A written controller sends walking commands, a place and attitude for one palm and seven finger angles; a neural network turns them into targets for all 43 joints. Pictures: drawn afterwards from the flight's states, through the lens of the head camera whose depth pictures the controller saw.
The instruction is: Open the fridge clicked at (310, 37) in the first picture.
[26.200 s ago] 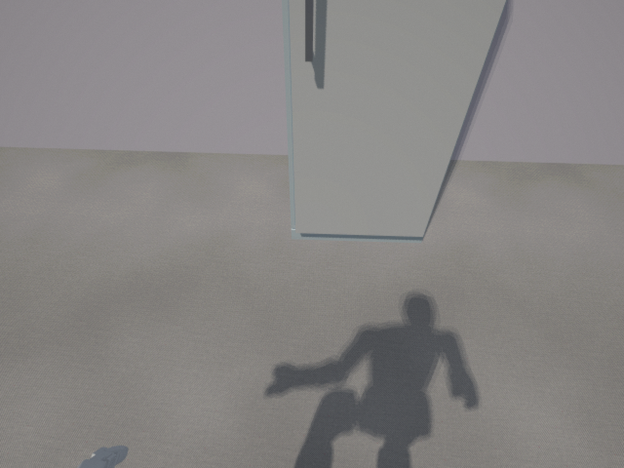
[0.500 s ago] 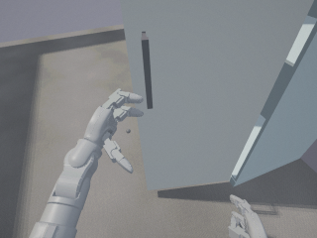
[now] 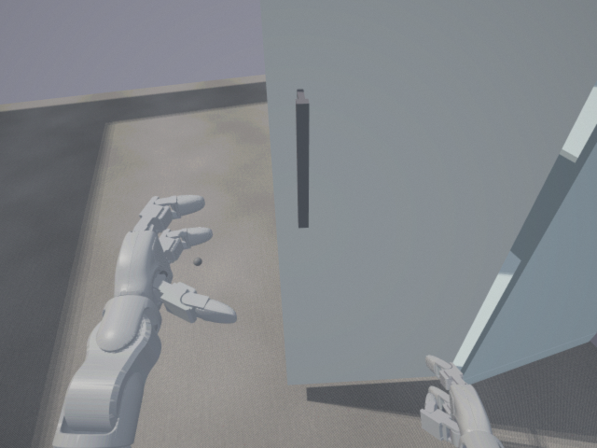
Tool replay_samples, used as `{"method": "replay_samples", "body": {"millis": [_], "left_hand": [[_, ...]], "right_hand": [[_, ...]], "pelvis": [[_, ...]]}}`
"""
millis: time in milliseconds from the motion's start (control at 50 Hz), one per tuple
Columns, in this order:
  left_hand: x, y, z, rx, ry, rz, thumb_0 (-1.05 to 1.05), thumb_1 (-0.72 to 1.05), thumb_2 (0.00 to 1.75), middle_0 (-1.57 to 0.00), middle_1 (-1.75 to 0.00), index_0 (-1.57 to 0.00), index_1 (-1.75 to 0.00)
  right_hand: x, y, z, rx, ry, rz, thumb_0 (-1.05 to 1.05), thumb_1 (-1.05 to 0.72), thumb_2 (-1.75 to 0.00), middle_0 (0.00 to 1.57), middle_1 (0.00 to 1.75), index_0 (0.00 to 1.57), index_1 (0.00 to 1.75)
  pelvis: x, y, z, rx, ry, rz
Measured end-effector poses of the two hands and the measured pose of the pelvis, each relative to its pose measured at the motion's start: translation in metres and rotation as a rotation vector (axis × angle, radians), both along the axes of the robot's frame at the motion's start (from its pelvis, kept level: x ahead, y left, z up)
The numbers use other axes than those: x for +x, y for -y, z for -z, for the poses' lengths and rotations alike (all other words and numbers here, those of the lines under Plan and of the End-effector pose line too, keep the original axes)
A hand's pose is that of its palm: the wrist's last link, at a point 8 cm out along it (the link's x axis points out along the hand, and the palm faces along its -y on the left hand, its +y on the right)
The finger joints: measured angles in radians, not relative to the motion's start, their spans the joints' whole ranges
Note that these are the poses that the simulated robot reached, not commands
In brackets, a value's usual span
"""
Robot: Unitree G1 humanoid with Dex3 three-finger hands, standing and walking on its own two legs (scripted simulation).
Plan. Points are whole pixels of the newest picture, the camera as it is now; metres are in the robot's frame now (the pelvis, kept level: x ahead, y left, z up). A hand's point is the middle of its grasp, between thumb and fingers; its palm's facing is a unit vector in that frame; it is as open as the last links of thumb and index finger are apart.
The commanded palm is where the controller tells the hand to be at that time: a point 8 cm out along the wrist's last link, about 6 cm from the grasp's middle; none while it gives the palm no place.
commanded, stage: draw the hand back to the body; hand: left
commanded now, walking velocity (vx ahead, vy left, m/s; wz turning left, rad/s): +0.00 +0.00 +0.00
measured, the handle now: (302, 163) +0.51 +0.06 +0.17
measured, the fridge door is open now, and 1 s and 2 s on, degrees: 75 75 75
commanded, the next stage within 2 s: step back with the hand held close in 1.06 s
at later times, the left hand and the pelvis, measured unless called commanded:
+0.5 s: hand (108, 299) +0.22 +0.25 +0.15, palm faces +0.31 -0.89 -0.33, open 10.6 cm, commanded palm +0.17 +0.29 +0.17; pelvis +0.00 +0.02 +0.01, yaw -2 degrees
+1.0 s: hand (62, 306) +0.20 +0.29 +0.16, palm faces +0.44 -0.83 -0.34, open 7.5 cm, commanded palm +0.15 +0.33 +0.18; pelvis +0.01 +0.03 +0.01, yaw -1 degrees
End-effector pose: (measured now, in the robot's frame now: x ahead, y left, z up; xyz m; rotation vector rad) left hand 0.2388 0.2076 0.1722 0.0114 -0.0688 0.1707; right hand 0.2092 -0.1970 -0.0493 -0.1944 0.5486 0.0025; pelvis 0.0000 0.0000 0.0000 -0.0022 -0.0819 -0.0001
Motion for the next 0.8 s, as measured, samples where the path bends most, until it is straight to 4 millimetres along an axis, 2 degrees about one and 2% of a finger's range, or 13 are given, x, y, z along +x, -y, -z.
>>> {"method": "replay_samples", "body": {"millis": [100, 160, 240, 340, 440, 540, 680, 740, 800], "left_hand": [[-0.017, -0.018, 0.009, 0.159, 0.000, -0.005, -0.01, -0.42, 0.27, -0.25, -1.07, -0.25, -1.07], [-0.031, -0.029, 0.013, 0.218, -0.009, -0.013, -0.01, -0.33, 0.31, -0.25, -1.02, -0.25, -1.02], [-0.044, -0.044, 0.008, 0.270, 0.013, -0.052, -0.01, -0.20, 0.37, -0.24, -0.94, -0.24, -0.94], [-0.050, -0.060, -0.001, 0.308, 0.054, -0.098, 0.00, -0.03, 0.46, -0.24, -0.84, -0.24, -0.84], [-0.052, -0.076, 0.002, 0.328, 0.038, -0.128, 0.00, 0.15, 0.54, -0.23, -0.74, -0.23, -0.73], [-0.061, -0.091, 0.003, 0.357, 0.020, -0.157, 0.00, 0.33, 0.63, -0.23, -0.63, -0.23, -0.63], [-0.079, -0.118, -0.004, 0.401, 0.023, -0.249, 0.01, 0.58, 0.75, -0.22, -0.48, -0.22, -0.48], [-0.085, -0.129, -0.002, 0.403, 0.004, -0.293, 0.01, 0.69, 0.80, -0.22, -0.42, -0.22, -0.42], [-0.087, -0.131, 0.003, 0.384, -0.013, -0.318, 0.01, 0.77, 0.84, -0.21, -0.37, -0.21, -0.37]], "right_hand": [[-0.004, -0.002, -0.002, -0.010, 0.001, 0.008, 0.01, -0.90, -0.90, 0.20, 0.30, 0.21, 0.30], [-0.011, -0.001, 0.003, -0.026, -0.029, 0.010, 0.01, -0.90, -0.90, 0.20, 0.30, 0.21, 0.30], [-0.024, -0.001, 0.013, -0.048, -0.085, 0.009, 0.01, -0.90, -0.90, 0.20, 0.30, 0.21, 0.30], [-0.038, -0.002, 0.022, -0.051, -0.130, 0.027, 0.01, -0.90, -0.90, 0.20, 0.30, 0.21, 0.30], [-0.045, -0.003, 0.023, -0.044, -0.141, 0.058, 0.01, -0.90, -0.90, 0.20, 0.30, 0.21, 0.30], [-0.044, -0.002, 0.019, -0.048, -0.123, 0.075, 0.01, -0.90, -0.90, 0.20, 0.30, 0.21, 0.30], [-0.032, -0.003, 0.013, -0.060, -0.087, 0.070, 0.01, -0.90, -0.90, 0.20, 0.30, 0.21, 0.30], [-0.027, -0.005, 0.010, -0.062, -0.079, 0.061, 0.01, -0.90, -0.90, 0.20, 0.30, 0.21, 0.30], [-0.023, -0.007, 0.010, -0.068, -0.073, 0.043, 0.01, -0.90, -0.90, 0.20, 0.30, 0.21, 0.30]], "pelvis": [[0.002, -0.003, -0.003, 0.000, -0.002, 0.013], [0.002, -0.006, -0.004, -0.002, 0.000, 0.016], [0.001, -0.011, -0.005, -0.006, 0.003, 0.014], [0.000, -0.016, -0.006, -0.006, 0.003, 0.015], [0.001, -0.020, -0.007, -0.006, 0.002, 0.026], [0.004, -0.024, -0.007, -0.008, 0.003, 0.032], [0.006, -0.027, -0.007, -0.011, 0.007, 0.029], [0.005, -0.028, -0.007, -0.012, 0.006, 0.026], [0.004, -0.029, -0.007, -0.012, 0.006, 0.020]]}}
